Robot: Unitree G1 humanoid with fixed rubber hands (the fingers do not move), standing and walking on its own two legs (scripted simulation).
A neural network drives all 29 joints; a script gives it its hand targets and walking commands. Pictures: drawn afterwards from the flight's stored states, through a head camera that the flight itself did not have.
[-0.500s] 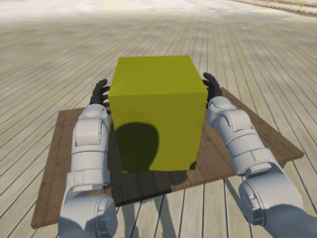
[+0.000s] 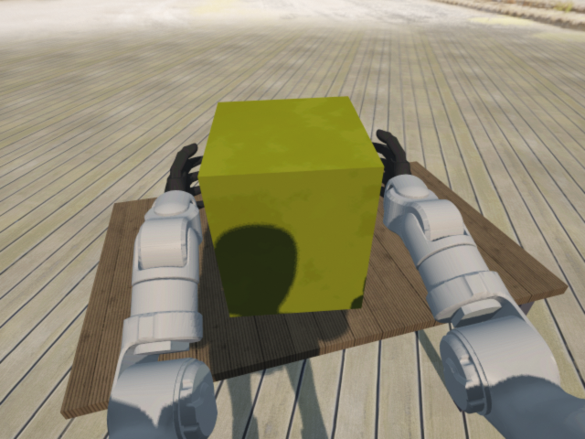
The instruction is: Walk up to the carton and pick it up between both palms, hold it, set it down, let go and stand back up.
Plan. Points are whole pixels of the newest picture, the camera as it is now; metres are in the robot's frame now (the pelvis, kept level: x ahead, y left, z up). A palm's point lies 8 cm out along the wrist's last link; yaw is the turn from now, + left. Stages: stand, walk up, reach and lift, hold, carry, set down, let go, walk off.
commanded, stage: set down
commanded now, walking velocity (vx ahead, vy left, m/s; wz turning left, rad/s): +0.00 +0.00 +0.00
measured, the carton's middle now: (289, 205) +0.42 +0.00 +0.18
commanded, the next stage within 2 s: none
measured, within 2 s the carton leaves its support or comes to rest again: neither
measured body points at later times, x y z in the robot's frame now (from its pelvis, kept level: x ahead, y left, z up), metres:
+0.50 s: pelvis +0.03 -0.01 +0.00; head +0.02 +0.01 +0.45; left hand +0.44 +0.17 +0.17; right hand +0.45 -0.12 +0.17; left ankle +0.06 +0.11 -0.75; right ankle +0.00 -0.13 -0.75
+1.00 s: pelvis +0.01 -0.01 +0.00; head -0.02 +0.02 +0.45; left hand +0.40 +0.18 +0.16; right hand +0.43 -0.11 +0.18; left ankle +0.06 +0.11 -0.75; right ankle +0.00 -0.13 -0.75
